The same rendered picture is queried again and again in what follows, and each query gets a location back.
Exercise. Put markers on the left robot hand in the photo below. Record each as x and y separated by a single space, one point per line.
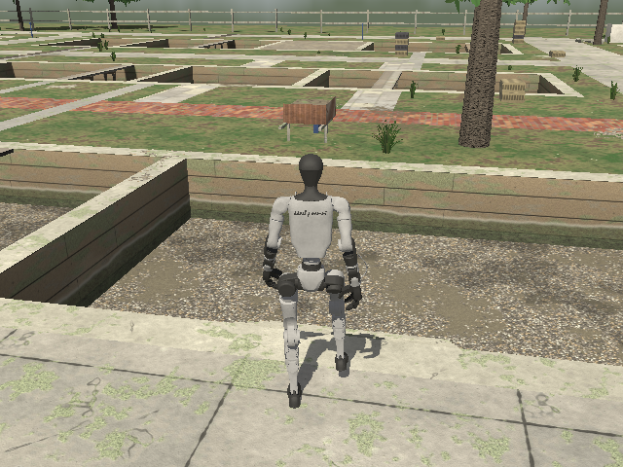
276 273

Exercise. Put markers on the robot thigh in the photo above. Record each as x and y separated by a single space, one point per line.
288 297
334 281

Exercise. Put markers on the right robot hand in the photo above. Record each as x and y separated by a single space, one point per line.
355 296

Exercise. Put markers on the robot right forearm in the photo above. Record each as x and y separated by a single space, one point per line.
352 268

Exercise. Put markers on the robot left thigh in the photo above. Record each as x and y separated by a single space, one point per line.
288 297

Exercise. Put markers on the robot right thigh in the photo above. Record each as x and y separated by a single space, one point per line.
334 281

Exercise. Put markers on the right robot upper arm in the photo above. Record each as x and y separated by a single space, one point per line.
341 206

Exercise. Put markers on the robot left forearm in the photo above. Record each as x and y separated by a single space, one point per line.
269 257

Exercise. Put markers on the left robot upper arm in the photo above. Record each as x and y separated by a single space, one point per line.
276 221

